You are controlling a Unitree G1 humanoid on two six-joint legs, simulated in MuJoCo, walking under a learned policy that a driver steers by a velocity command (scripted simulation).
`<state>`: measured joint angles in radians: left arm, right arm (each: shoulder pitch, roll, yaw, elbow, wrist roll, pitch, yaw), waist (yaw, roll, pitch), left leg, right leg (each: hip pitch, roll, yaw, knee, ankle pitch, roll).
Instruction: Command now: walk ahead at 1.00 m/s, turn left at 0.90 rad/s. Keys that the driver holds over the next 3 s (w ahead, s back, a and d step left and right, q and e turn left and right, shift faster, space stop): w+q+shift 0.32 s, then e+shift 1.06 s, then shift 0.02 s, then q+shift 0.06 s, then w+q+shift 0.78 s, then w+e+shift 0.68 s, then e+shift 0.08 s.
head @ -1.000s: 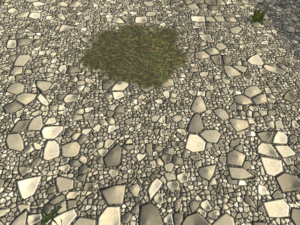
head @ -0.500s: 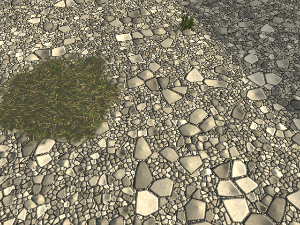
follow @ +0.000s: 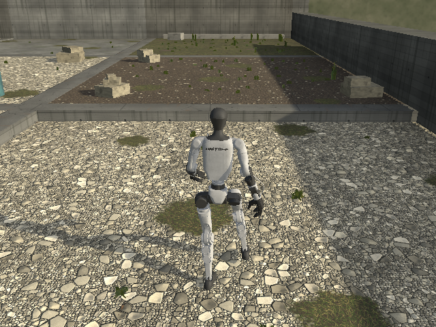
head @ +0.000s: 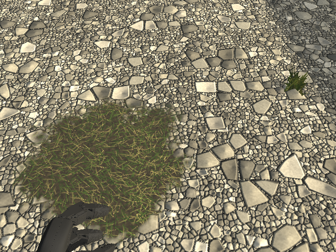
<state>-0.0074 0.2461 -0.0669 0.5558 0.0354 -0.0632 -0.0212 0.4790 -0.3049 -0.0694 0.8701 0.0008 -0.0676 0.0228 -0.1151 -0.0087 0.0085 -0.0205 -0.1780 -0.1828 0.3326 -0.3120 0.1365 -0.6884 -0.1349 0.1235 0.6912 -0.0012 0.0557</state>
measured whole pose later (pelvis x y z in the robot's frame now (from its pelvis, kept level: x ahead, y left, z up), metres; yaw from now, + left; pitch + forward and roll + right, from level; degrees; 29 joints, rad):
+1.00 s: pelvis +0.64 -0.01 -0.02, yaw +1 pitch +1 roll +2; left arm 0.21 0.31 0.09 0.63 0.01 0.02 -0.01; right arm 0.05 -0.29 -0.07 0.77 0.00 -0.01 -0.02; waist 0.03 0.00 0.07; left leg -0.33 0.08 0.15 0.94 -0.54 -0.05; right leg -0.49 -0.01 -0.04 0.67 -0.22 -0.08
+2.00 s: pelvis +0.85 +0.01 -0.01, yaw -7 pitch +3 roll -2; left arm 0.42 0.31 0.06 0.77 0.05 -0.08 0.01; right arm 0.14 -0.34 -0.08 0.64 -0.03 0.03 0.10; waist 0.05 0.03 -0.03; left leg -0.80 0.07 0.01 1.09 -0.17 0.04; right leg 0.12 -0.02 -0.15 0.21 -0.38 0.05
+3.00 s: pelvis +1.78 +0.16 -0.01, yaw -15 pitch +3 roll +0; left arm 0.47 0.33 0.08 0.86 -0.01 -0.07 -0.01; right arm -0.05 -0.27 0.07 0.56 -0.04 -0.09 0.01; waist 0.15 0.01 0.02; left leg -0.57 0.07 -0.09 0.47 0.04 -0.03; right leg 0.06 0.14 0.28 0.41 -0.45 -0.12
